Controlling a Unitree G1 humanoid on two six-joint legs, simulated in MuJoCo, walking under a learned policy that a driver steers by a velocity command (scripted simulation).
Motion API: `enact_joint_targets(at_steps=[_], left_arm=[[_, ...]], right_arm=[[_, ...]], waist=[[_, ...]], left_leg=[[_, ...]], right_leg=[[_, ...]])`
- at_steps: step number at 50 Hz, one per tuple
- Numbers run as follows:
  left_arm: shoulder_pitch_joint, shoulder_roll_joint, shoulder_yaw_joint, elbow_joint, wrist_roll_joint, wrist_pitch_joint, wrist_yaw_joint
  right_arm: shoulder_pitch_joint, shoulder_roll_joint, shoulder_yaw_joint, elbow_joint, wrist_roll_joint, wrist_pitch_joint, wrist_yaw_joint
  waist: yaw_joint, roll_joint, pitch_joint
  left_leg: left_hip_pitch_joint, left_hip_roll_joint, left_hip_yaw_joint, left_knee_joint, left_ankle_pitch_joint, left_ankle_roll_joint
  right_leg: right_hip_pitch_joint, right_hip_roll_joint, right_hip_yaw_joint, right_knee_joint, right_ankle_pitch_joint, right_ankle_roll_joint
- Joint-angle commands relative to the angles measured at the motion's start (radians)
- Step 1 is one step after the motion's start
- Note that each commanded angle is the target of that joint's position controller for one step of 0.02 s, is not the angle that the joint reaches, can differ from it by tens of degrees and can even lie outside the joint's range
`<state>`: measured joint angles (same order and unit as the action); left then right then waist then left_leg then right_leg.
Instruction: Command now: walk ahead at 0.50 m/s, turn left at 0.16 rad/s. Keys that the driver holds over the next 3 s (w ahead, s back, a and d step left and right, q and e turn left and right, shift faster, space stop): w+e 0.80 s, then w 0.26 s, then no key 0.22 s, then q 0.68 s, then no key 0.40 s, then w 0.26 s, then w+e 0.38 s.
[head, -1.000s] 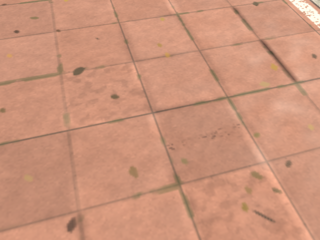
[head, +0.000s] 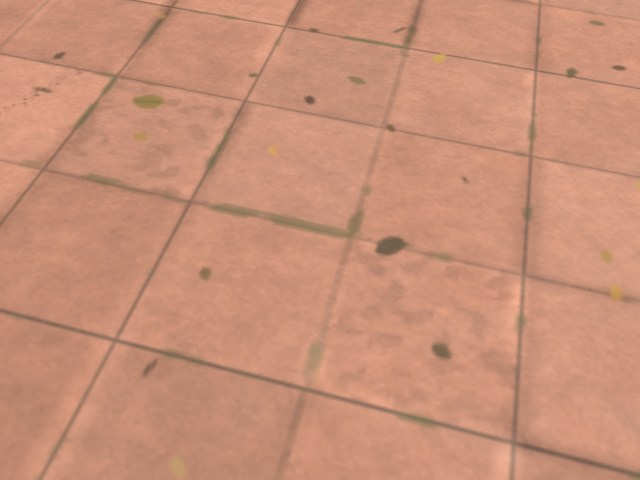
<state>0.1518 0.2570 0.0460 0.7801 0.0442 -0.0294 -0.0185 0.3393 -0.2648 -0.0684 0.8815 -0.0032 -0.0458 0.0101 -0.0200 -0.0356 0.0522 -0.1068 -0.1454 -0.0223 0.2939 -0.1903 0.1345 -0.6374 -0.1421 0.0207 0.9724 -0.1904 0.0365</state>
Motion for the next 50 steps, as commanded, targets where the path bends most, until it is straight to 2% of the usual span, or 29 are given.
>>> enact_joint_targets(at_steps=[1, 5, 8, 9, 11, 13, 14, 15, 16, 17, 18, 19, 20, 22, 24, 27, 30, 34, 35, 37, 39, 40, 41, 42, 43, 44, 45, 47, 50], left_arm=[[-0.02, 0.057, 0.008, -0.046, -0.007, 0.001, -0.007], [-0.127, 0.056, 0.0, -0.076, -0.02, -0.005, -0.016], [-0.174, 0.057, -0.003, -0.096, -0.022, -0.01, -0.025], [-0.166, 0.06, -0.002, -0.098, -0.022, -0.011, -0.027], [-0.092, 0.07, 0.005, -0.078, -0.021, -0.012, -0.02], [0.113, 0.103, 0.025, -0.014, -0.016, -0.019, -0.008], [0.266, 0.136, 0.041, 0.027, -0.001, -0.026, 0.0], [0.372, 0.272, 0.081, 0.033, 0.014, -0.024, 0.011], [0.311, 0.245, 0.076, 0.036, -0.028, -0.013, 0.0], [0.229, 0.225, 0.072, 0.028, -0.049, -0.009, -0.005], [0.175, 0.169, 0.059, 0.017, -0.044, -0.007, -0.005], [0.151, 0.134, 0.049, 0.019, -0.039, -0.006, -0.001], [0.139, 0.115, 0.042, 0.026, -0.042, -0.01, 0.004], [0.15, 0.128, 0.043, 0.031, -0.044, -0.025, 0.005], [0.177, 0.156, 0.051, 0.038, -0.046, -0.033, 0.006], [0.23, 0.164, 0.056, 0.045, -0.049, -0.03, 0.008], [0.287, 0.168, 0.06, 0.051, -0.049, -0.025, 0.011], [0.337, 0.174, 0.063, 0.05, -0.034, -0.018, 0.022], [0.334, 0.179, 0.065, 0.045, -0.03, -0.018, 0.025], [0.286, 0.196, 0.069, 0.026, -0.026, -0.019, 0.033], [0.228, 0.209, 0.07, 0.01, -0.03, -0.026, 0.025], [0.228, 0.172, 0.059, -0.002, -0.043, -0.036, 0.013], [0.283, 0.08, 0.036, -0.035, -0.072, -0.042, 0.013], [0.351, 0.109, 0.035, -0.044, -0.048, -0.035, 0.014], [0.326, 0.143, 0.039, -0.002, -0.023, -0.02, 0.019], [0.258, 0.131, 0.035, -0.003, -0.015, -0.019, 0.008], [0.229, 0.11, 0.031, -0.01, -0.014, -0.016, 0.0], [0.216, 0.098, 0.026, -0.012, -0.001, -0.001, -0.013], [0.171, 0.09, 0.02, -0.03, 0.0, 0.006, -0.021]], right_arm=[[0.047, -0.113, -0.017, -0.036, -0.001, -0.027, -0.001], [0.098, -0.118, -0.009, -0.012, -0.012, -0.035, -0.007], [0.114, -0.116, -0.002, 0.01, -0.025, -0.036, -0.02], [0.104, -0.12, -0.001, 0.014, -0.028, -0.036, -0.025], [0.067, -0.136, 0.0, 0.014, -0.031, -0.038, -0.035], [0.051, -0.158, -0.003, 0.017, -0.038, -0.031, -0.038], [0.031, -0.162, -0.001, 0.004, -0.03, -0.03, -0.04], [0.079, -0.096, 0.017, -0.05, 0.004, -0.039, -0.029], [0.063, -0.116, 0.009, -0.06, -0.017, -0.047, -0.02], [-0.003, -0.117, 0.013, -0.08, -0.032, -0.051, -0.013], [-0.047, -0.119, 0.017, -0.095, -0.027, -0.061, -0.007], [-0.063, -0.11, 0.018, -0.1, -0.027, -0.058, -0.004], [-0.059, -0.103, 0.02, -0.109, -0.039, -0.042, -0.004], [-0.035, -0.08, 0.029, -0.109, -0.051, -0.009, 0.001], [-0.077, -0.072, 0.032, -0.131, -0.05, 0.003, 0.003], [-0.214, -0.071, 0.035, -0.181, -0.046, 0.006, 0.005], [-0.308, -0.065, 0.041, -0.213, -0.038, 0.003, 0.01], [-0.41, -0.07, 0.048, -0.257, -0.029, -0.009, 0.013], [-0.418, -0.076, 0.049, -0.265, -0.027, -0.013, 0.012], [-0.358, -0.102, 0.042, -0.257, -0.024, -0.022, 0.008], [-0.164, -0.144, 0.023, -0.202, -0.024, -0.036, -0.009], [-0.03, -0.199, 0.006, -0.183, -0.04, -0.049, -0.024], [0.074, -0.28, -0.014, -0.188, -0.062, -0.044, -0.039], [0.034, -0.294, -0.024, -0.176, -0.048, -0.026, -0.033], [-0.032, -0.188, -0.006, -0.188, -0.038, -0.019, -0.026], [-0.073, -0.116, 0.011, -0.188, -0.031, -0.021, -0.018], [-0.095, -0.089, 0.019, -0.18, -0.035, -0.024, -0.015], [-0.069, -0.091, 0.021, -0.146, -0.03, -0.041, -0.012], [-0.021, -0.109, 0.013, -0.109, -0.014, -0.065, -0.001]], waist=[[-0.012, 0.088, -0.012], [-0.054, 0.091, 0.01], [-0.058, 0.087, 0.046], [-0.046, 0.088, 0.049], [-0.001, 0.106, 0.012], [0.088, 0.112, -0.104], [0.163, 0.085, -0.18], [0.156, -0.117, -0.306], [0.11, -0.148, -0.349], [0.082, -0.053, -0.205], [0.068, 0.019, -0.109], [0.038, 0.057, -0.037], [0.008, 0.05, -0.012], [-0.011, 0.016, -0.032], [-0.006, 0.005, -0.03], [0.037, -0.005, -0.002], [0.082, -0.02, -0.017], [0.12, -0.03, -0.022], [0.118, -0.034, -0.023], [0.073, -0.047, -0.034], [-0.024, -0.023, -0.113], [-0.083, 0.057, -0.22], [-0.091, 0.221, -0.355], [-0.021, 0.346, -0.369], [-0.002, 0.161, -0.217], [-0.008, 0.069, -0.117], [0.009, 0.081, -0.072], [0.024, 0.145, -0.046], [0.032, 0.14, -0.057]], left_leg=[[0.037, 0.26, -0.138, -0.125, 0.429, 0.077], [0.155, 0.292, -0.087, -0.14, 0.462, 0.046], [0.221, 0.33, -0.047, -0.14, 0.503, 0.044], [0.235, 0.342, -0.028, -0.123, 0.561, 0.037], [0.247, 0.346, 0.021, -0.017, 0.864, 0.013], [0.249, 0.331, 0.061, 0.275, 1.051, -0.009], [0.101, 0.307, 0.091, 0.51, 0.883, -0.028], [-0.251, 0.168, 0.146, 0.937, 0.4, -0.083], [-0.481, 0.035, 0.017, 1.118, -0.298, -0.089], [-0.563, 0.12, -0.068, 1.127, -0.225, -0.08], [-0.563, 0.166, -0.055, 1.062, -0.152, -0.083], [-0.531, 0.197, -0.048, 0.979, -0.132, -0.089], [-0.484, 0.217, -0.045, 0.917, -0.126, -0.107], [-0.433, 0.224, -0.021, 0.848, -0.114, -0.138], [-0.455, 0.23, 0.001, 0.767, -0.065, -0.165], [-0.522, 0.233, 0.017, 0.599, 0.06, -0.196], [-0.541, 0.213, 0.015, 0.471, 0.158, -0.201], [-0.544, 0.176, 0.011, 0.356, 0.156, -0.187], [-0.524, 0.167, 0.005, 0.326, 0.14, -0.178], [-0.396, 0.15, -0.012, 0.248, 0.086, -0.154], [-0.105, 0.116, 0.001, 0.16, 0.049, -0.115], [0.117, 0.24, -0.111, 0.126, -0.025, -0.071], [0.367, 0.505, -0.455, 0.075, -0.194, 0.002], [0.364, 0.592, -0.777, -0.013, -0.216, 0.085], [0.233, 0.551, -0.667, -0.011, -0.293, 0.083], [0.11, 0.489, -0.514, -0.033, -0.235, 0.067], [0.037, 0.437, -0.399, -0.062, -0.138, 0.041], [-0.025, 0.379, -0.265, -0.083, 0.063, 0.03], [-0.008, 0.378, -0.187, -0.104, 0.224, 0.056]], right_leg=[[-0.021, 0.012, -0.05, -0.118, 0.135, -0.01], [-0.051, 0.041, -0.067, -0.251, 0.207, -0.053], [-0.042, 0.079, -0.073, -0.332, 0.167, -0.092], [-0.014, 0.098, -0.076, -0.358, 0.135, -0.108], [0.117, 0.16, -0.114, -0.387, 0.053, -0.149], [0.332, 0.23, -0.14, -0.442, -0.002, -0.192], [0.56, 0.179, -0.057, -0.491, 0.029, -0.235], [0.87, -0.105, 0.39, -0.504, 0.013, -0.385], [0.934, -0.208, 0.757, -0.656, 0.089, -0.458], [0.818, -0.176, 0.621, -0.668, 0.002, -0.433], [0.681, -0.148, 0.511, -0.701, 0.013, -0.401], [0.566, -0.098, 0.431, -0.731, 0.067, -0.362], [0.484, -0.053, 0.369, -0.75, 0.131, -0.335], [0.428, -0.005, 0.299, -0.767, 0.222, -0.326], [0.407, 0.023, 0.265, -0.785, 0.247, -0.326], [0.434, 0.051, 0.262, -0.797, 0.246, -0.296], [0.513, 0.064, 0.272, -0.758, 0.293, -0.262], [0.613, 0.044, 0.321, -0.685, 0.402, -0.257], [0.628, 0.034, 0.339, -0.663, 0.424, -0.251], [0.607, 0.024, 0.369, -0.615, 0.451, -0.22], [0.535, 0.075, 0.351, -0.433, 0.553, -0.176], [0.441, 0.139, 0.292, -0.213, 0.436, -0.149], [0.21, 0.252, 0.154, 0.07, -0.017, -0.115], [0.046, 0.278, 0.101, 0.207, -0.366, -0.114], [0.005, 0.2, 0.116, 0.271, -0.278, -0.118], [0.022, 0.176, 0.106, 0.239, -0.202, -0.112], [0.043, 0.152, 0.098, 0.187, -0.168, -0.106], [0.08, 0.139, 0.087, 0.141, -0.151, -0.091], [0.048, 0.144, 0.082, 0.09, -0.106, -0.077]])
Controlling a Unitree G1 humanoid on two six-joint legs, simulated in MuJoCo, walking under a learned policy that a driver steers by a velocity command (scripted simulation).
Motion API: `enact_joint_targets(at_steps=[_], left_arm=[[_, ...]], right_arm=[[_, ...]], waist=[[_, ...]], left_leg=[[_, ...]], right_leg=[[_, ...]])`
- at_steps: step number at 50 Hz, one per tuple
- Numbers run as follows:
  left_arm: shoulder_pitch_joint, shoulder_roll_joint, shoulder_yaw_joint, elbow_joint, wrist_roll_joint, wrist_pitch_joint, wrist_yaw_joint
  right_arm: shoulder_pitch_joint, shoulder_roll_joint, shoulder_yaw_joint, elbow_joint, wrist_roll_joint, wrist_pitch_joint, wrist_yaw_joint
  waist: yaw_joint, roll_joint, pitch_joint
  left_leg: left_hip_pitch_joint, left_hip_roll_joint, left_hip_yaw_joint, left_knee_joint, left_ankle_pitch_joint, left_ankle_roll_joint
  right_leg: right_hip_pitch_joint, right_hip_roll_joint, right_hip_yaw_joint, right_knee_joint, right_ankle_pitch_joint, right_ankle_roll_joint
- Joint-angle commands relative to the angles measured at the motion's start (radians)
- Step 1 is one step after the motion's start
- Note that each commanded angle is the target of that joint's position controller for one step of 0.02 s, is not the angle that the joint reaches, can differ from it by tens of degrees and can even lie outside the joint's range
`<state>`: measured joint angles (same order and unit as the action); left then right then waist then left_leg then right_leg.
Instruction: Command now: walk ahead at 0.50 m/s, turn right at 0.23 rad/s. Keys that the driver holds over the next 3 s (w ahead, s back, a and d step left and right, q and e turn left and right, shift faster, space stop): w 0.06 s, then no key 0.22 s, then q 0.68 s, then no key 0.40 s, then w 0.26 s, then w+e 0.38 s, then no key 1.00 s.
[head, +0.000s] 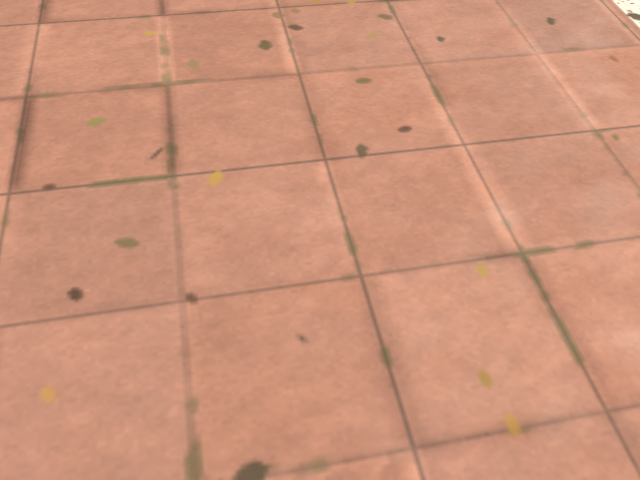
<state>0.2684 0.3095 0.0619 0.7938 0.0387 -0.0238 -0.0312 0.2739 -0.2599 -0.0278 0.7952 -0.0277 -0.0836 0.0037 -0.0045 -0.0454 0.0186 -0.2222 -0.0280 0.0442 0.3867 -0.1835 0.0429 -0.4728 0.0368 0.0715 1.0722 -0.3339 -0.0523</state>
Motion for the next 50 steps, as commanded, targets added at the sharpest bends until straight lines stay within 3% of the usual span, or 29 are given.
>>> enact_joint_targets(at_steps=[1, 3, 5, 7, 10, 12, 13, 14, 15, 16, 17, 18, 19, 20, 22, 28, 32, 34, 35, 36, 37, 38, 39, 40, 41, 42, 43, 45, 50], left_arm=[[0.016, 0.034, 0.001, -0.057, 0.006, 0.0, -0.011], [-0.069, 0.023, -0.011, -0.085, 0.006, -0.003, -0.017], [-0.132, -0.009, -0.03, -0.1, 0.003, -0.009, -0.021], [-0.172, -0.027, -0.042, -0.101, -0.003, -0.017, -0.017], [-0.156, -0.006, -0.041, -0.086, -0.007, -0.026, -0.001], [-0.039, 0.014, -0.033, -0.034, 0.008, -0.039, 0.013], [0.041, 0.056, -0.023, -0.007, 0.023, -0.052, 0.021], [0.138, 0.129, -0.009, -0.001, 0.036, -0.056, 0.029], [0.137, 0.134, -0.001, -0.002, -0.016, -0.041, 0.034], [0.09, 0.083, -0.01, -0.011, -0.048, -0.029, 0.034], [0.008, 0.042, -0.024, -0.018, -0.042, -0.025, 0.04], [-0.047, 0.008, -0.036, -0.02, -0.032, -0.023, 0.047], [-0.08, 0.001, -0.039, -0.021, -0.031, -0.023, 0.056], [-0.091, 0.011, -0.034, -0.02, -0.027, -0.022, 0.062], [-0.091, 0.027, -0.026, -0.018, -0.025, -0.023, 0.065], [-0.078, 0.042, -0.006, -0.001, -0.012, 0.007, 0.073], [-0.071, 0.074, 0.011, 0.004, -0.009, 0.027, 0.07], [-0.092, 0.094, 0.02, 0.004, -0.016, 0.036, 0.07], [-0.087, 0.095, 0.023, 0.008, -0.016, 0.042, 0.071], [-0.049, 0.069, 0.023, 0.015, -0.012, 0.051, 0.066], [-0.032, -0.012, 0.004, -0.036, -0.018, 0.058, 0.062], [-0.151, 0.027, 0.008, -0.057, -0.009, 0.071, 0.075], [-0.14, 0.022, 0.009, -0.054, -0.021, 0.077, 0.072], [-0.114, 0.031, 0.013, -0.038, -0.029, 0.072, 0.066], [-0.094, 0.046, 0.019, -0.026, -0.021, 0.066, 0.063], [-0.068, 0.057, 0.023, -0.011, -0.008, 0.063, 0.058], [-0.061, 0.057, 0.025, -0.009, -0.006, 0.063, 0.054], [-0.075, 0.041, 0.022, -0.021, -0.014, 0.065, 0.053], [-0.106, 0.039, 0.015, -0.043, -0.023, 0.07, 0.062]], right_arm=[[0.052, -0.119, -0.03, -0.014, 0.013, -0.029, 0.006], [0.065, -0.117, -0.031, 0.003, 0.014, -0.025, 0.007], [0.067, -0.11, -0.027, 0.019, 0.016, -0.019, 0.01], [0.107, -0.118, -0.029, 0.046, 0.018, -0.014, 0.012], [0.135, -0.135, -0.033, 0.078, 0.021, -0.004, 0.01], [0.124, -0.133, -0.032, 0.087, 0.03, 0.005, 0.002], [0.144, -0.111, -0.024, 0.084, 0.032, 0.004, -0.002], [0.209, -0.045, -0.005, 0.055, 0.034, 0.004, -0.008], [0.325, -0.02, 0.0, 0.098, 0.061, 0.03, -0.018], [0.267, -0.083, -0.017, 0.112, 0.039, 0.055, -0.025], [0.196, -0.074, -0.018, 0.097, 0.027, 0.064, -0.022], [0.157, -0.06, -0.018, 0.096, 0.02, 0.07, -0.022], [0.147, -0.058, -0.021, 0.098, 0.012, 0.08, -0.02], [0.164, -0.055, -0.023, 0.108, 0.005, 0.092, -0.017], [0.169, -0.046, -0.03, 0.108, 0.007, 0.105, -0.014], [0.035, -0.034, -0.035, 0.043, 0.002, 0.14, -0.002], [0.002, -0.039, -0.036, 0.004, 0.006, 0.143, 0.009], [0.03, -0.035, -0.037, -0.001, 0.008, 0.135, 0.013], [0.055, -0.045, -0.039, 0.003, 0.007, 0.127, 0.014], [0.065, -0.092, -0.05, -0.001, -0.001, 0.116, 0.01], [0.035, -0.236, -0.082, -0.039, -0.001, 0.112, 0.001], [0.099, -0.253, -0.096, -0.019, -0.005, 0.116, -0.011], [0.07, -0.211, -0.086, -0.016, 0.001, 0.118, -0.02], [-0.005, -0.175, -0.077, -0.03, 0.011, 0.121, -0.021], [-0.062, -0.161, -0.073, -0.05, 0.014, 0.123, -0.02], [-0.082, -0.141, -0.069, -0.064, 0.019, 0.121, -0.018], [-0.07, -0.131, -0.066, -0.068, 0.023, 0.118, -0.014], [-0.03, -0.144, -0.072, -0.061, 0.026, 0.112, -0.01], [0.019, -0.159, -0.078, -0.058, 0.015, 0.111, -0.017]], waist=[[0.014, 0.146, -0.014], [0.003, 0.139, 0.011], [-0.001, 0.139, 0.03], [-0.021, 0.151, 0.009], [-0.015, 0.169, -0.021], [0.041, 0.123, -0.06], [0.065, 0.069, -0.118], [0.062, -0.107, -0.248], [0.05, -0.203, -0.393], [0.048, -0.073, -0.314], [0.026, -0.067, -0.187], [0.004, -0.051, -0.105], [-0.018, -0.061, -0.068], [-0.033, -0.067, -0.07], [-0.045, -0.042, -0.1], [-0.01, -0.089, -0.058], [0.003, -0.074, -0.067], [-0.021, -0.059, -0.073], [-0.034, -0.027, -0.069], [-0.03, 0.112, -0.037], [0.004, 0.386, 0.002], [-0.071, 0.273, 0.043], [-0.027, 0.197, 0.045], [0.01, 0.159, 0.051], [0.029, 0.168, 0.03], [0.029, 0.172, -0.003], [0.025, 0.15, -0.038], [0.01, 0.126, -0.057], [-0.029, 0.165, -0.059]], left_leg=[[0.112, 0.262, -0.233, -0.214, 0.214, 0.153], [0.107, 0.244, -0.182, -0.243, 0.204, 0.152], [0.069, 0.21, -0.098, -0.221, 0.407, 0.136], [0.073, 0.194, -0.051, -0.167, 0.598, 0.112], [0.136, 0.21, -0.064, -0.073, 0.67, 0.081], [0.14, 0.174, -0.053, 0.085, 0.649, 0.046], [0.069, 0.133, -0.029, 0.213, 0.487, 0.017], [-0.103, 0.072, 0.019, 0.459, -0.034, -0.012], [-0.163, -0.024, -0.037, 0.672, -0.475, -0.019], [-0.184, 0.005, -0.101, 0.709, -0.469, -0.019], [-0.221, 0.023, -0.1, 0.705, -0.424, -0.018], [-0.218, 0.048, -0.103, 0.67, -0.361, -0.025], [-0.176, 0.063, -0.097, 0.636, -0.308, -0.034], [-0.128, 0.053, -0.074, 0.646, -0.27, -0.043], [-0.11, 0.04, -0.055, 0.665, -0.25, -0.052], [-0.148, 0.062, -0.013, 0.495, -0.208, -0.043], [-0.105, 0.053, 0.018, 0.387, -0.238, -0.02], [-0.023, 0.037, 0.039, 0.253, -0.185, 0.005], [0.043, 0.028, 0.023, 0.141, -0.123, 0.023], [0.063, 0.103, -0.131, -0.047, -0.103, 0.049], [0.093, 0.387, -0.55, -0.147, 0.091, 0.151], [-0.003, 0.414, -0.554, -0.161, 0.19, 0.243], [-0.025, 0.348, -0.463, -0.142, 0.169, 0.238], [-0.03, 0.276, -0.385, -0.134, 0.129, 0.198], [0.002, 0.228, -0.345, -0.121, 0.148, 0.172], [0.034, 0.203, -0.317, -0.102, 0.229, 0.172], [0.065, 0.198, -0.313, -0.086, 0.291, 0.176], [0.12, 0.201, -0.33, -0.071, 0.331, 0.185], [0.177, 0.21, -0.397, -0.063, 0.282, 0.203]], right_leg=[[-0.144, -0.045, 0.025, -0.043, 0.066, 0.018], [-0.166, -0.067, -0.007, -0.147, 0.136, 0.033], [-0.093, -0.073, -0.072, -0.292, 0.2, 0.043], [0.002, -0.051, -0.12, -0.396, 0.246, 0.041], [0.087, -0.027, -0.118, -0.491, 0.264, 0.011], [0.252, -0.003, -0.118, -0.636, 0.35, -0.021], [0.408, -0.082, -0.057, -0.646, 0.551, -0.04], [0.65, -0.358, 0.177, -0.548, 1.05, -0.116], [0.702, -0.493, 0.344, -0.574, 1.207, -0.269], [0.589, -0.436, 0.276, -0.628, 1.03, -0.256], [0.484, -0.39, 0.211, -0.686, 0.889, -0.223], [0.391, -0.351, 0.15, -0.737, 0.816, -0.189], [0.313, -0.322, 0.09, -0.769, 0.784, -0.163], [0.261, -0.301, 0.043, -0.778, 0.785, -0.155], [0.243, -0.301, -0.006, -0.779, 0.764, -0.17], [0.2, -0.309, -0.049, -0.825, 0.252, -0.175], [0.219, -0.352, -0.046, -0.784, 0.204, -0.174], [0.202, -0.349, -0.075, -0.72, 0.21, -0.136], [0.162, -0.331, -0.108, -0.659, 0.179, -0.089], [0.102, -0.269, -0.18, -0.508, 0.057, -0.011], [-0.124, -0.072, -0.266, -0.28, -0.243, 0.083], [-0.141, -0.036, -0.121, -0.109, -0.273, 0.082], [-0.123, -0.054, -0.065, -0.047, -0.19, 0.081], [-0.114, -0.06, -0.048, -0.046, -0.1, 0.074], [-0.117, -0.053, -0.048, -0.037, -0.05, 0.07], [-0.107, -0.047, -0.056, -0.008, -0.024, 0.073], [-0.099, -0.04, -0.055, 0.013, -0.021, 0.079], [-0.117, -0.043, -0.045, -0.004, -0.02, 0.091], [-0.11, -0.042, -0.036, -0.153, -0.056, 0.101]])
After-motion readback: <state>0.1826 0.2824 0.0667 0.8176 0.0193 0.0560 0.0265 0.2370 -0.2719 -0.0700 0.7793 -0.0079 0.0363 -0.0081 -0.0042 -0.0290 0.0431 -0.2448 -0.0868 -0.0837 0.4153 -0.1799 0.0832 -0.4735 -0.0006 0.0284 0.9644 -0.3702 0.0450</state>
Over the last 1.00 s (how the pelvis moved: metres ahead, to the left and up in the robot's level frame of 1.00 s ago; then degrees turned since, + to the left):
0.56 -0.10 0.00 -27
